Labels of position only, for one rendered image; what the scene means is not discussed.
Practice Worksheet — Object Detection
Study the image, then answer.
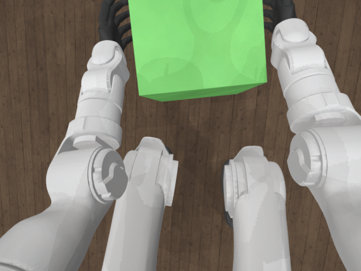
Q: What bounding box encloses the right robot upper arm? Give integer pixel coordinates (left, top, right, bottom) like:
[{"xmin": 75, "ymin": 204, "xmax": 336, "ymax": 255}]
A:
[{"xmin": 287, "ymin": 125, "xmax": 361, "ymax": 271}]

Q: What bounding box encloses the left robot upper arm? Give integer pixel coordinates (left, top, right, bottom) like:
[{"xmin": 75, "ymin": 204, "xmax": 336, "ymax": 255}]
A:
[{"xmin": 0, "ymin": 146, "xmax": 128, "ymax": 271}]

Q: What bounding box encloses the carton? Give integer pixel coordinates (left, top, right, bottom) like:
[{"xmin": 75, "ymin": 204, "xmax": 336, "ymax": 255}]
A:
[{"xmin": 128, "ymin": 0, "xmax": 267, "ymax": 102}]

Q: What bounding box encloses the robot left forearm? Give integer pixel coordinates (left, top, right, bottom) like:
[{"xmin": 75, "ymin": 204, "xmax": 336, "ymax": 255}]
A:
[{"xmin": 46, "ymin": 40, "xmax": 130, "ymax": 186}]

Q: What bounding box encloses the right robot thigh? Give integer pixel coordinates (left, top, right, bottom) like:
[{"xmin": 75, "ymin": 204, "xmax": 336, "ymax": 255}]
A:
[{"xmin": 223, "ymin": 156, "xmax": 291, "ymax": 271}]

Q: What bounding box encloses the robot left hand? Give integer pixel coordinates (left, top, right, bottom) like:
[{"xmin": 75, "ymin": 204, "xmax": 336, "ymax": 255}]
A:
[{"xmin": 98, "ymin": 0, "xmax": 133, "ymax": 52}]

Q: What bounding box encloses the robot right forearm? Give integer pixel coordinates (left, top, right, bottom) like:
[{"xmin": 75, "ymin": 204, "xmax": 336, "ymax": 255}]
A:
[{"xmin": 271, "ymin": 18, "xmax": 361, "ymax": 134}]

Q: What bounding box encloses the robot right foot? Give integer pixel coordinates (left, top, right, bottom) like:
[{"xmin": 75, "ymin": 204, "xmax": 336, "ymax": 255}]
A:
[{"xmin": 221, "ymin": 160, "xmax": 234, "ymax": 229}]

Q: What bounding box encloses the robot right hand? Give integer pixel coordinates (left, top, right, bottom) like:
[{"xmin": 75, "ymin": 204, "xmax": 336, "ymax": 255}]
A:
[{"xmin": 262, "ymin": 0, "xmax": 297, "ymax": 34}]

